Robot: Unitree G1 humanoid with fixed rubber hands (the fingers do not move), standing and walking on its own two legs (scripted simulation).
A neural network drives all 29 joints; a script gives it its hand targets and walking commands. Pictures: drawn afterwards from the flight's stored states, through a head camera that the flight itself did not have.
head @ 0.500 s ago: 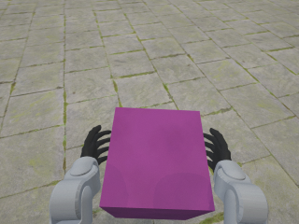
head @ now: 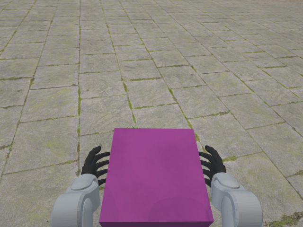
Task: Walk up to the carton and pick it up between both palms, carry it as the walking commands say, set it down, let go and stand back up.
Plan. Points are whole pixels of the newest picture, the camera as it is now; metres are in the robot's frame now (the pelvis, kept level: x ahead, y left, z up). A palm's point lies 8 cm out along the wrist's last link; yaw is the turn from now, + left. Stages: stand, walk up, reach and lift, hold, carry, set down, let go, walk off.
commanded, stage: carry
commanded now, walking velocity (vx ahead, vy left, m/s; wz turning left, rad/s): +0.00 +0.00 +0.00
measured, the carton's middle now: (153, 189) +0.23 +0.01 +0.00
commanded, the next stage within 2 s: none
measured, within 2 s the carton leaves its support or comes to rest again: neither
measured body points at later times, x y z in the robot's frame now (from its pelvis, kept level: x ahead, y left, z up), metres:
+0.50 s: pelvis -0.12 +0.01 +0.00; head -0.15 +0.02 +0.44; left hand +0.13 +0.14 +0.08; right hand +0.11 -0.15 +0.08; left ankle -0.02 +0.10 -0.74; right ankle -0.11 -0.12 -0.74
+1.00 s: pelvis -0.16 +0.01 -0.01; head -0.19 +0.02 +0.44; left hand +0.10 +0.16 +0.08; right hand +0.09 -0.14 +0.08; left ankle -0.02 +0.10 -0.73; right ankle -0.12 -0.12 -0.73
